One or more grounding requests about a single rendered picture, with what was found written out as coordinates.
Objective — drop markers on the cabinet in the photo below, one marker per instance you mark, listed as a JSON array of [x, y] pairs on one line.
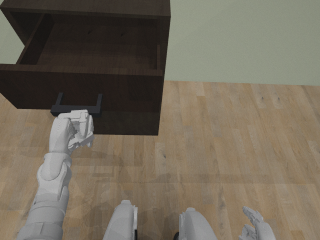
[[23, 16]]

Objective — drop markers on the left robot hand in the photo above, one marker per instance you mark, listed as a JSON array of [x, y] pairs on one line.
[[78, 124]]

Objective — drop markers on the robot right thigh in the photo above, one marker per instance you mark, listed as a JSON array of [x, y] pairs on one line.
[[194, 226]]

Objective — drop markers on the robot left forearm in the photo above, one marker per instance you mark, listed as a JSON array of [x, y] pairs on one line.
[[47, 212]]

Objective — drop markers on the drawer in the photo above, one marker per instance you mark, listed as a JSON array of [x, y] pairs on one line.
[[83, 56]]

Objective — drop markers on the handle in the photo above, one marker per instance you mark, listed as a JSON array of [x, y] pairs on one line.
[[94, 111]]

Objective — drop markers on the right robot hand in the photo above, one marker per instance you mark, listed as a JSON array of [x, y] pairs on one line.
[[262, 230]]

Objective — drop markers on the robot thigh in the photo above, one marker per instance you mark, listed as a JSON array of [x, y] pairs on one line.
[[194, 226], [123, 223]]

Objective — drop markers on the robot left thigh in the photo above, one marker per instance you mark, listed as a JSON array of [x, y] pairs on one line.
[[123, 223]]

